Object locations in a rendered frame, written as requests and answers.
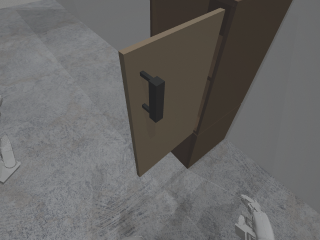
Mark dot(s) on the right robot hand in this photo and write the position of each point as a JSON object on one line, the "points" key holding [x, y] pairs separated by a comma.
{"points": [[257, 226]]}

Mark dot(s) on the handle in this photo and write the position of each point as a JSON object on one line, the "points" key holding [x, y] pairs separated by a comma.
{"points": [[156, 87]]}

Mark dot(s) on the cupboard door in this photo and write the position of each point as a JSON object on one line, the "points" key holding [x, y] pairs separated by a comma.
{"points": [[182, 57]]}

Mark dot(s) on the left robot hand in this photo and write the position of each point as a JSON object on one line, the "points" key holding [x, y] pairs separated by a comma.
{"points": [[8, 165]]}

